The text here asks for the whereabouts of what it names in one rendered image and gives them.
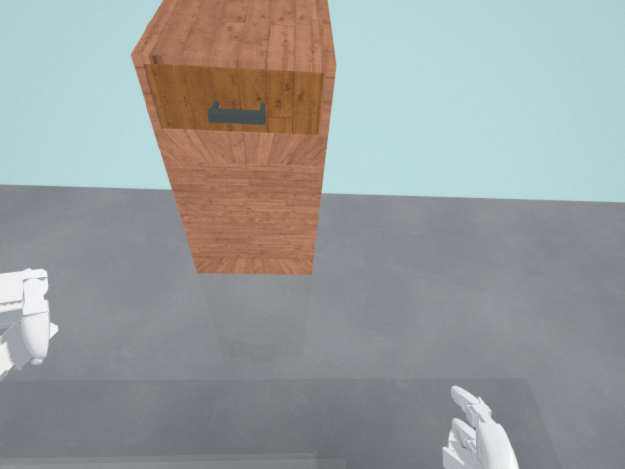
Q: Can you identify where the drawer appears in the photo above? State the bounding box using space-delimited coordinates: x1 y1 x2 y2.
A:
146 64 324 135

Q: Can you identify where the cabinet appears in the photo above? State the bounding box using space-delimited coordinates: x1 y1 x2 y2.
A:
131 0 336 275

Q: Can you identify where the handle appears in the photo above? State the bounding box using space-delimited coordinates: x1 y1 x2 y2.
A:
208 101 266 125

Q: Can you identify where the right robot hand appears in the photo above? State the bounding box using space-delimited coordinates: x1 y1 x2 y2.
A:
442 386 519 469

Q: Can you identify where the left robot hand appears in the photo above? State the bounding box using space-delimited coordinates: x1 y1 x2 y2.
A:
0 268 58 382

